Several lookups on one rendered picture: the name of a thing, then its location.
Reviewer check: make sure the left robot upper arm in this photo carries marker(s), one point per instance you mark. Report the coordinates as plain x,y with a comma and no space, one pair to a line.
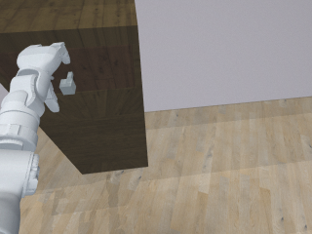
19,173

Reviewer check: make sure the drawer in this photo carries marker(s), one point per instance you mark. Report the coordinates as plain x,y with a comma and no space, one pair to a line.
94,68

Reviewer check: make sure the cabinet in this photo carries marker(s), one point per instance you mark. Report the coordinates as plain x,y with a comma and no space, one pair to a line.
100,130

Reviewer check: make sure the left robot hand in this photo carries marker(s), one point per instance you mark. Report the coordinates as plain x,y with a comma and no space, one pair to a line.
47,58

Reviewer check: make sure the left robot forearm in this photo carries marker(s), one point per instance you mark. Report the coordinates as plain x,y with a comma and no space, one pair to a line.
22,108

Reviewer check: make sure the handle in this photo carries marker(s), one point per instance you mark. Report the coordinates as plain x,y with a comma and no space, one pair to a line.
67,86

